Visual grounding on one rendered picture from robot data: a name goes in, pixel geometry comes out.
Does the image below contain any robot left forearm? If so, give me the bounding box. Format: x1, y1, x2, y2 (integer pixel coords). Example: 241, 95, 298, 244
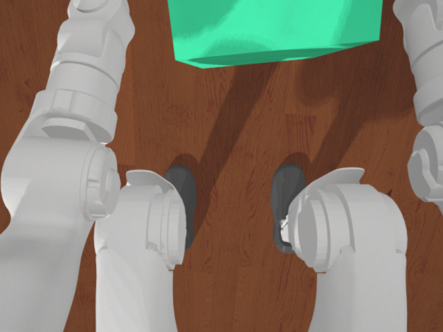
1, 0, 135, 207

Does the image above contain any robot left foot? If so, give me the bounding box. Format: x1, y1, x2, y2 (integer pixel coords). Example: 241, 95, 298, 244
164, 165, 197, 251

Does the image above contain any robot right forearm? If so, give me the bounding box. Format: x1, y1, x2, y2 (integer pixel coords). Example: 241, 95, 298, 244
392, 0, 443, 127

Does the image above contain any left robot shin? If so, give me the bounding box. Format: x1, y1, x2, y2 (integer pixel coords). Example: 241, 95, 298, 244
94, 169, 187, 254

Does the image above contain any robot right upper arm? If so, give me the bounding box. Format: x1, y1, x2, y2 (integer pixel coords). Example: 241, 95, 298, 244
408, 120, 443, 216

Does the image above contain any robot left upper arm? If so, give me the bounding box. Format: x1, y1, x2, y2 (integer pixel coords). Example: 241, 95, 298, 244
0, 136, 120, 332

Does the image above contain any carton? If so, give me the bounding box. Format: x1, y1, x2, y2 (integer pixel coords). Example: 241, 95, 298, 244
168, 0, 383, 68

